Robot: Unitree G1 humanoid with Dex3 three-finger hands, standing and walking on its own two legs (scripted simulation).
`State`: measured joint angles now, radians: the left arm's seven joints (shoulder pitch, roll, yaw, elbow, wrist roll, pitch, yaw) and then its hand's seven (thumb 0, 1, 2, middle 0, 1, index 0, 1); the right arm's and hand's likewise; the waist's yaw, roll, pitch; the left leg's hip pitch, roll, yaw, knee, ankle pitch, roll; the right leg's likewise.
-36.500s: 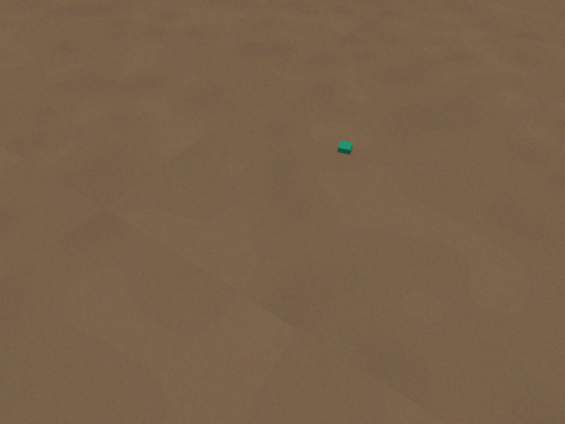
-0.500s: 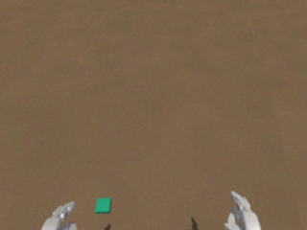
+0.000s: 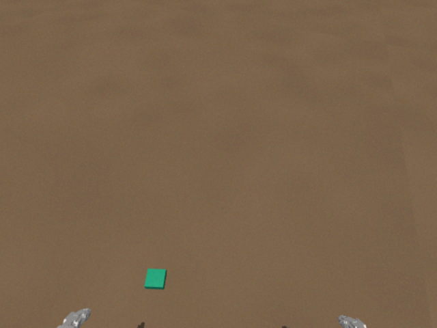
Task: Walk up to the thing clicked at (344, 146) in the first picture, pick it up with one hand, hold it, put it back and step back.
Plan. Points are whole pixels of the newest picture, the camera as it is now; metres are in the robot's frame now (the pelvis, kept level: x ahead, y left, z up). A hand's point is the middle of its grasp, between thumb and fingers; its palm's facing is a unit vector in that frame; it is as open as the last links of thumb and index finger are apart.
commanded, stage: stand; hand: left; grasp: from above
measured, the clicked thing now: (155, 278) +0.45 +0.26 -0.72
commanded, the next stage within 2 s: none
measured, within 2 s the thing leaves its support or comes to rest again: neither
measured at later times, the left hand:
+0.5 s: hand out of the picture +0.04 +0.24 -0.13, palm faces +0.05 -0.94 -0.32, open 7.4 cm
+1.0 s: hand out of the picture +0.04 +0.23 -0.12, palm faces +0.03 -0.94 -0.33, open 7.4 cm
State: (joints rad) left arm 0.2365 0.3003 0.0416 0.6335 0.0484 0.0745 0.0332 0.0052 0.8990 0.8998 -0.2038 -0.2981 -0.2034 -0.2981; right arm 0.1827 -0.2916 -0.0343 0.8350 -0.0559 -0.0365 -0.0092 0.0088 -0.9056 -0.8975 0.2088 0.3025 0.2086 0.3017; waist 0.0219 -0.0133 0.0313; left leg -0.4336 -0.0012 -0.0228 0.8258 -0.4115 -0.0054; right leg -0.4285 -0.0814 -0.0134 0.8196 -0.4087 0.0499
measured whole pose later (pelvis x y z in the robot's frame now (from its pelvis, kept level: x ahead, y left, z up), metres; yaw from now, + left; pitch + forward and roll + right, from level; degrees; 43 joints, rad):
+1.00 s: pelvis +0.00 -0.01 +0.04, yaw +1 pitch -4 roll +0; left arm 0.16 0.30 0.03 1.14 0.02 0.00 0.02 0.00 0.90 0.90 -0.20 -0.30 -0.20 -0.30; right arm 0.16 -0.32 -0.03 1.13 -0.02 0.01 -0.01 0.00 -0.91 -0.90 0.21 0.30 0.20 0.30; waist 0.01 0.02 0.07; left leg -0.14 0.02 -0.05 0.40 -0.20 -0.03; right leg -0.12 -0.05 -0.06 0.38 -0.19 0.03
